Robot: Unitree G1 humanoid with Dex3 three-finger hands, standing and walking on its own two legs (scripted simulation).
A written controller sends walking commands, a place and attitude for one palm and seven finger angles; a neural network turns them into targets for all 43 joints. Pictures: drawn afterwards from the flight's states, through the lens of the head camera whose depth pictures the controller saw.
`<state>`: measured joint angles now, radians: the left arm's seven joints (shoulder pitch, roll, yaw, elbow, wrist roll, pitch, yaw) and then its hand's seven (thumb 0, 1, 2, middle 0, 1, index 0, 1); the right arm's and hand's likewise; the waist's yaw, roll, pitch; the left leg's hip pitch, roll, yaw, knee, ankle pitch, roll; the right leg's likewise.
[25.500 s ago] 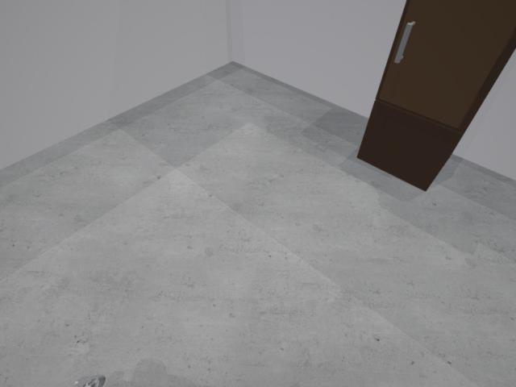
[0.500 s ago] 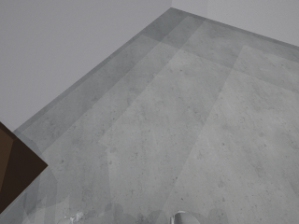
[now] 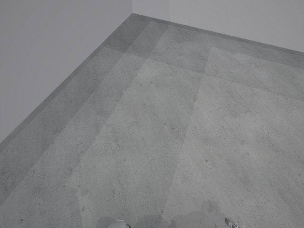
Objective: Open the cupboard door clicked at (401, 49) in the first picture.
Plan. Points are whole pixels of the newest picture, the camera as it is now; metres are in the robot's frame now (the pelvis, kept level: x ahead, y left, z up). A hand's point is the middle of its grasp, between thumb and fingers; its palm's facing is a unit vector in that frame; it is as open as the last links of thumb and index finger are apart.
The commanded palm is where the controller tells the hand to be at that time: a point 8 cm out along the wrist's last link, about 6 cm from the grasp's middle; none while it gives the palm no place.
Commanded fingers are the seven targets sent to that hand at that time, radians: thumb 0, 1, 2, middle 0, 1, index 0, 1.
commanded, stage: walk to a spot facing it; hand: left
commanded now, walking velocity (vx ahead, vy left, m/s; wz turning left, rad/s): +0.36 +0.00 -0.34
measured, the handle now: out of the picture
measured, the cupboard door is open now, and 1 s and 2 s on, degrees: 44 44 44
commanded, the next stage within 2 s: turn to face it in 0.66 s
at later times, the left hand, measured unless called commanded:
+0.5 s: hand (133, 153) +0.38 +0.09 -0.16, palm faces -0.17 -0.96 -0.21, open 7.3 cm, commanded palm none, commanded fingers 0.00 0.90 0.90 -0.20 -0.30 -0.20 -0.30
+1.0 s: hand (138, 128) +0.50 +0.08 -0.17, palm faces -0.03 -0.99 -0.16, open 7.4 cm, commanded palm none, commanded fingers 0.00 0.90 0.90 -0.20 -0.30 -0.20 -0.30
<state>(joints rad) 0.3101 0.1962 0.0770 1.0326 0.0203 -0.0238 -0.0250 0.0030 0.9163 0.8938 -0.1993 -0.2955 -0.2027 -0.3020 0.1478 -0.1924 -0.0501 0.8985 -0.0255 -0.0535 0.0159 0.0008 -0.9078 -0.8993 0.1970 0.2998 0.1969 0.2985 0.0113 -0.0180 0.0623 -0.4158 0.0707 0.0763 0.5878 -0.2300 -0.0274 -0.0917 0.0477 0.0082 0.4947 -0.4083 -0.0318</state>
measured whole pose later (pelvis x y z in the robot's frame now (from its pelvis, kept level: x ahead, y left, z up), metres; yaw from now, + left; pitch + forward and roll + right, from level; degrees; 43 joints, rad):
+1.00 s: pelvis +0.45 -0.09 +0.00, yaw -5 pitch +1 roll -1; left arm 0.22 0.16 0.05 1.04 0.02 -0.01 0.00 0.01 0.91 0.89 -0.20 -0.29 -0.20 -0.30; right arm 0.19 -0.16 -0.04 1.01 -0.02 -0.04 -0.02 0.00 -0.92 -0.90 0.20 0.30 0.20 0.30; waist 0.01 -0.02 0.07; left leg -0.37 0.00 0.07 0.55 -0.19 0.05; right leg -0.43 -0.05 -0.04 1.06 -0.44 0.03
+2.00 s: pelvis +0.58 -0.20 +0.00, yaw +33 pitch +1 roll +2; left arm 0.20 0.20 0.05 0.86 0.03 0.01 0.02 0.00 0.91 0.89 -0.20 -0.30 -0.20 -0.30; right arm 0.13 -0.26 -0.09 0.92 -0.02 0.08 0.03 0.00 -0.91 -0.90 0.20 0.30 0.20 0.30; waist -0.01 0.03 0.11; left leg -0.52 -0.01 -0.02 1.14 -0.47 -0.05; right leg -0.28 -0.09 -0.11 0.62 -0.34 -0.01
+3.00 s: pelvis +0.63 -0.22 -0.01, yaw +70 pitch +1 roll +1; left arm 0.22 0.22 0.07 0.91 0.02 0.04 0.01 0.00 0.90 0.89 -0.20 -0.30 -0.20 -0.30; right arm 0.10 -0.23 -0.07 0.89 -0.02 0.04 0.03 0.00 -0.91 -0.90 0.20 0.30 0.20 0.30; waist 0.00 -0.06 0.11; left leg -0.32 0.00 0.07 0.64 -0.30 0.02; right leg -0.33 -0.16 -0.20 0.83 -0.52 0.05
